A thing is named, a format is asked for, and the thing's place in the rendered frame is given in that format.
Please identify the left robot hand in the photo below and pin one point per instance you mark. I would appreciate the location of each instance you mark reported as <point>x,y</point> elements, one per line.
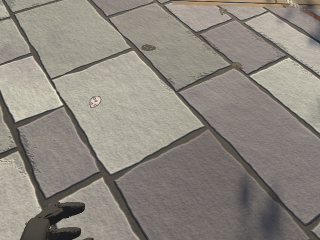
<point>38,228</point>

